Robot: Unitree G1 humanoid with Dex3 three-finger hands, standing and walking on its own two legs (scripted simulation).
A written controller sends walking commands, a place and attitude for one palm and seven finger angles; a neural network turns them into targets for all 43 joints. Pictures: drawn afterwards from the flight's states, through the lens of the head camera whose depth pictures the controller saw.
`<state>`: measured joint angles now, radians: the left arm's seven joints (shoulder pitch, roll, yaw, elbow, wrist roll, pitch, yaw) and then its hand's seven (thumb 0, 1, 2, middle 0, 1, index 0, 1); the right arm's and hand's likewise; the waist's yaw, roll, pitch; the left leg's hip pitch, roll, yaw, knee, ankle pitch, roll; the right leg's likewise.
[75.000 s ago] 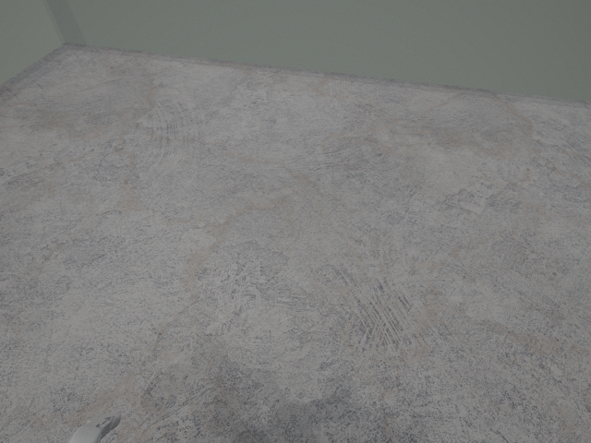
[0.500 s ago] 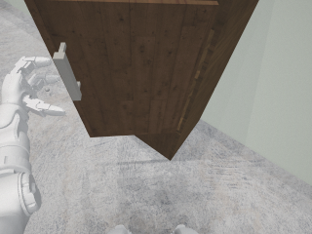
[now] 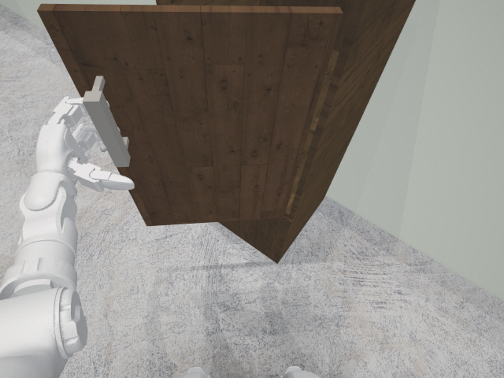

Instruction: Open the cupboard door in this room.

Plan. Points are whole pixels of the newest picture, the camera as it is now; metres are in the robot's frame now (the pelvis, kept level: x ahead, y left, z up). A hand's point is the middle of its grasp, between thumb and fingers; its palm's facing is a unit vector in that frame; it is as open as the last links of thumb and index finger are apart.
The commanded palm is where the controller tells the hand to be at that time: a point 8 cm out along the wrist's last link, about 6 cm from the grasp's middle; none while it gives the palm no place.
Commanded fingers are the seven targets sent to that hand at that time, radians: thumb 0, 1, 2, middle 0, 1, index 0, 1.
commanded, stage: slide the fingers in behind the handle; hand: left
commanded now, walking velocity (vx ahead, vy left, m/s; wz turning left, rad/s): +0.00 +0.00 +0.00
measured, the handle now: (111, 124) +0.51 +0.23 +0.09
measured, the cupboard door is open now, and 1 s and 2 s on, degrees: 42 42 57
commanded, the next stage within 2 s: close the thumb around the handle in 0.64 s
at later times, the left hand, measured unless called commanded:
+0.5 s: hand (109, 148) +0.45 +0.21 +0.10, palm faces +0.07 -1.00 -0.01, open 14.0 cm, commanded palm +0.42 +0.26 +0.09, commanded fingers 0.00 -0.50 0.30 -0.30 -1.20 -0.30 -1.20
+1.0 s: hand (110, 148) +0.45 +0.21 +0.10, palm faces +0.06 -1.00 +0.00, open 12.1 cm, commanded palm +0.42 +0.26 +0.09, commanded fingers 0.00 0.28 0.64 -0.36 -1.28 -0.36 -1.28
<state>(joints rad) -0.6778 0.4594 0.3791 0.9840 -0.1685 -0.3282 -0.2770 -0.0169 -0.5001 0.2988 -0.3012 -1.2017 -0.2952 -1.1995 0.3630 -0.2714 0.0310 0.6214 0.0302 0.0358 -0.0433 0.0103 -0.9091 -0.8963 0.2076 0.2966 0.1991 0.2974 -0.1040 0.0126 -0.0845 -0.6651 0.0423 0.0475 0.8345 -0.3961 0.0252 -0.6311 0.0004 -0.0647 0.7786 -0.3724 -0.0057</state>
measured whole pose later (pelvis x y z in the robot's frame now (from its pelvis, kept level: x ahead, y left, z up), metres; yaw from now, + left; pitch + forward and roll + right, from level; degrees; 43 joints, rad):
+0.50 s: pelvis +0.00 -0.01 +0.00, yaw +0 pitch +13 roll -1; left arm -0.69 0.46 0.38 1.02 -0.17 -0.34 -0.27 -0.02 -0.50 0.30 -0.30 -1.20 -0.29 -1.20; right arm 0.36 -0.27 0.03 0.63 0.03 0.04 -0.04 0.01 -0.91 -0.90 0.21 0.30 0.20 0.30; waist -0.10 0.01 -0.08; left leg -0.65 0.05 0.05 0.82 -0.39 0.02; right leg -0.63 0.01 -0.06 0.78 -0.37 -0.02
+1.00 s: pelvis +0.00 +0.00 +0.00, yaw +0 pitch +13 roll -2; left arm -0.67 0.42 0.35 0.98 -0.17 -0.34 -0.24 -0.02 -0.20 0.43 -0.32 -1.23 -0.32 -1.23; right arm 0.36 -0.26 0.03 0.63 0.03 0.04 -0.03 0.01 -0.91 -0.90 0.21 0.30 0.20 0.30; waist -0.10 0.02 -0.09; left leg -0.65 0.04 0.06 0.83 -0.40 0.03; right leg -0.62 0.00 -0.05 0.78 -0.37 0.00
